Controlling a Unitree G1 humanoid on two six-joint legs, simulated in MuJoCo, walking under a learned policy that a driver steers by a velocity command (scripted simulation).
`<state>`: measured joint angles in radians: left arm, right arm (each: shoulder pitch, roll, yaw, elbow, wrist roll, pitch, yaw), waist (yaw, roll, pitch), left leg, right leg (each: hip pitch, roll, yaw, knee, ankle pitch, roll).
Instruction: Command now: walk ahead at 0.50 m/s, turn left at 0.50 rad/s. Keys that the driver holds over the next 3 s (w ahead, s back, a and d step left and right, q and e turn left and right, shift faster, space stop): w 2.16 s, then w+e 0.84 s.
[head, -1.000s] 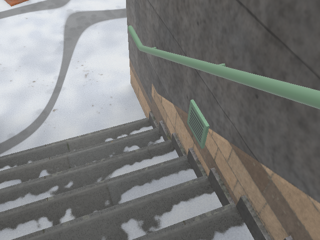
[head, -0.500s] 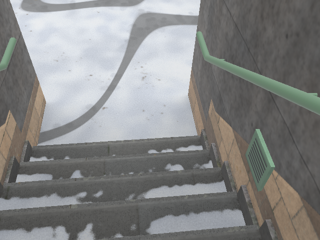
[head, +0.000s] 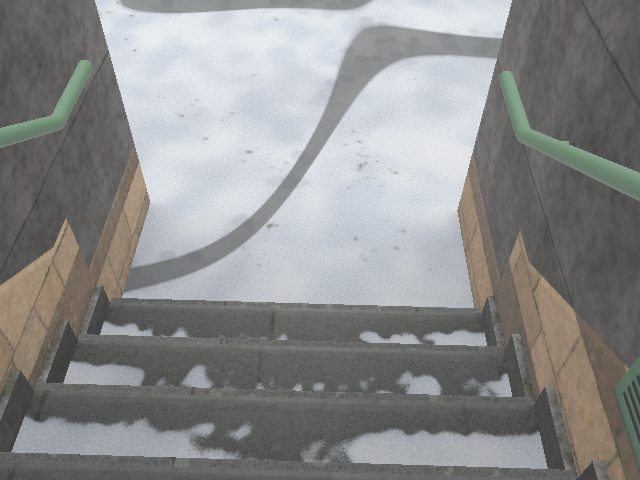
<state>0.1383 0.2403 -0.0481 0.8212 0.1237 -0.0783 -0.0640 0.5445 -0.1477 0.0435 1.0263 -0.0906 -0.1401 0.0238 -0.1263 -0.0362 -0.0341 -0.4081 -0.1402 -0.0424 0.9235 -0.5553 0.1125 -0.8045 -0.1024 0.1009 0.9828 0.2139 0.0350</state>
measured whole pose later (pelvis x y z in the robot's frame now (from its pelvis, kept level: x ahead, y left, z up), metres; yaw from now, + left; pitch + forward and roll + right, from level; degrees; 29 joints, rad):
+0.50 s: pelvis +0.26 -0.08 -0.15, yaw +4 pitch +3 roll -3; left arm 0.60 0.15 -0.05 1.11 0.09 -0.14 -0.01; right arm 0.20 -0.21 0.05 0.88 -0.11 -0.06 0.09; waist 0.10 0.02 -0.05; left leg -0.93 0.12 -0.08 0.97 0.34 0.02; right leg -0.29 0.10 -0.11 0.74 -0.50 -0.10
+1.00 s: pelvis +0.54 -0.02 -0.31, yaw +5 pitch +1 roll +2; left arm 0.26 0.22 0.04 0.96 0.04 -0.03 -0.01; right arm 0.46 -0.22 -0.04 1.07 0.00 -0.05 0.01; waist 0.00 -0.04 0.00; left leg -0.25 -0.06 0.10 0.62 -0.38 0.08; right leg -0.75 -0.10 0.05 1.11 -0.02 -0.04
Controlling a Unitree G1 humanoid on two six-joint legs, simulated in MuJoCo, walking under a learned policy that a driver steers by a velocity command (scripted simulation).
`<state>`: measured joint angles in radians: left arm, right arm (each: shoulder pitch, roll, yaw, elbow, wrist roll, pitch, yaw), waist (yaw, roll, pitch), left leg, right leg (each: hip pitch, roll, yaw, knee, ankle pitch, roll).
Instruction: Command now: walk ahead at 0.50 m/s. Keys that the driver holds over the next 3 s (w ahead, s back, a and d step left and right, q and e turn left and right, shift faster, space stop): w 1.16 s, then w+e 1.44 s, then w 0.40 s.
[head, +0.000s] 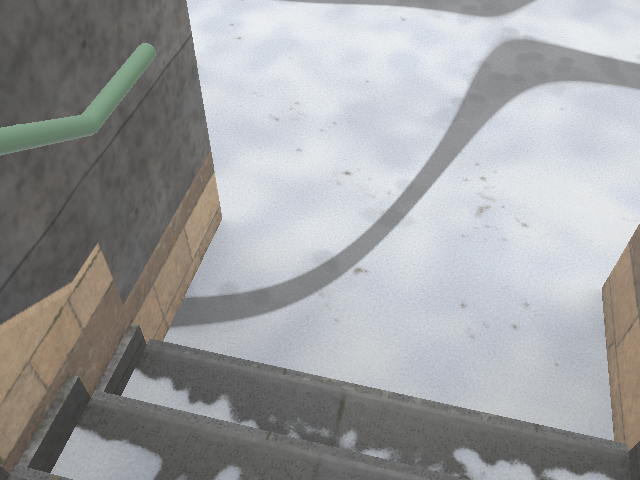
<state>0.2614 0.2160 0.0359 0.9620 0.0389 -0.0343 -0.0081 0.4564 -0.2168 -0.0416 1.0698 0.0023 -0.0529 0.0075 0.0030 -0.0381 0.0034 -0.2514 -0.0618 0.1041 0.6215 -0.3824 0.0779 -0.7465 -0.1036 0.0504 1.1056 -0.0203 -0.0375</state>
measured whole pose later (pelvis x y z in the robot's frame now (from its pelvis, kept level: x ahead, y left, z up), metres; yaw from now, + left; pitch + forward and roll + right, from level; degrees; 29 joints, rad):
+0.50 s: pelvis +0.25 -0.10 -0.17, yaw -1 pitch +0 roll -1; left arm 0.50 0.19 0.02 1.11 0.02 -0.07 -0.03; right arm 0.26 -0.21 -0.03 0.94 -0.05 -0.03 0.02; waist 0.02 0.03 -0.02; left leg -0.85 0.09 -0.04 1.34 -0.09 0.06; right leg -0.26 0.06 -0.08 0.63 -0.37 -0.08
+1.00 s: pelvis +0.53 -0.05 -0.33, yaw +0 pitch +1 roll +1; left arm 0.47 0.18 0.00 1.06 0.07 -0.08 -0.05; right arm 0.27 -0.21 -0.03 1.01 -0.11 -0.07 0.08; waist 0.04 -0.03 0.00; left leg -0.28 -0.04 0.10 0.51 -0.24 0.08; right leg -0.61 -0.03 0.06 1.69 -0.43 -0.11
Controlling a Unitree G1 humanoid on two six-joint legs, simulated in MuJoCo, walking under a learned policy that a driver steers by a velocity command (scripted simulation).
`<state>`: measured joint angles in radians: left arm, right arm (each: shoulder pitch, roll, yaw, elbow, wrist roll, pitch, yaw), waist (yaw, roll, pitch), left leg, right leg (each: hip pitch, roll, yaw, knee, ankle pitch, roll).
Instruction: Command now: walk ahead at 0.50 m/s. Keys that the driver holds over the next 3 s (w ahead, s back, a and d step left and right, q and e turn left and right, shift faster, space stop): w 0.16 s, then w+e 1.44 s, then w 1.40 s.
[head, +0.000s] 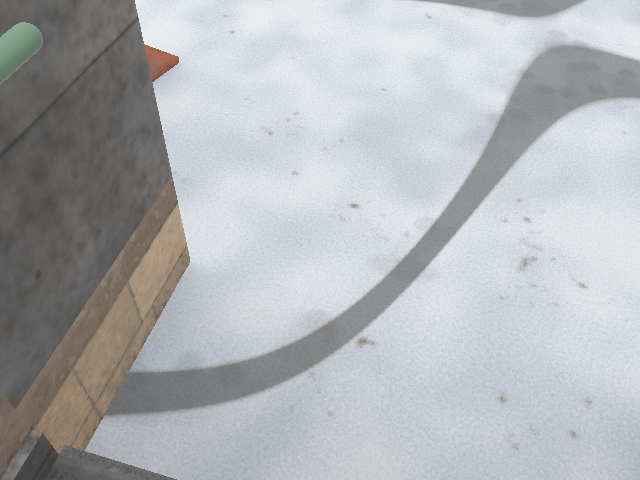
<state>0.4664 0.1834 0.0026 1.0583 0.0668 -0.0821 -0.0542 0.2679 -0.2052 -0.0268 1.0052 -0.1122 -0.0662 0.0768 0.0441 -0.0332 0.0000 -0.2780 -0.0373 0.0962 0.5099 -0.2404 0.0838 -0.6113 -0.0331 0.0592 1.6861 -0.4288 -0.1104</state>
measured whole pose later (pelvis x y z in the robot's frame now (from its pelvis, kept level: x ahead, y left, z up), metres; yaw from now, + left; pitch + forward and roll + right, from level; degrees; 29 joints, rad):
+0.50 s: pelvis +0.29 -0.07 -0.17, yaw -8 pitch -1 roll +0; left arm 0.29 0.25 0.05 1.00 0.09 -0.11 -0.06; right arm 0.43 -0.19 0.00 1.01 -0.07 -0.07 0.09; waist -0.02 0.00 0.00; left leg -0.51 0.03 -0.03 1.89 -0.70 0.00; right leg -0.26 0.05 -0.04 0.55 -0.28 -0.07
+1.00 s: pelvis +0.60 -0.09 -0.34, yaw -24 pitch +2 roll +1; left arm 0.31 0.20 0.04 0.89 -0.07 -0.02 0.05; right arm 0.31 -0.20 -0.03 1.00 0.00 -0.06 0.00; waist 0.04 -0.01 -0.03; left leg -0.27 0.01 0.10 0.56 -0.32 0.02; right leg -0.88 0.00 0.04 1.86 -0.40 -0.04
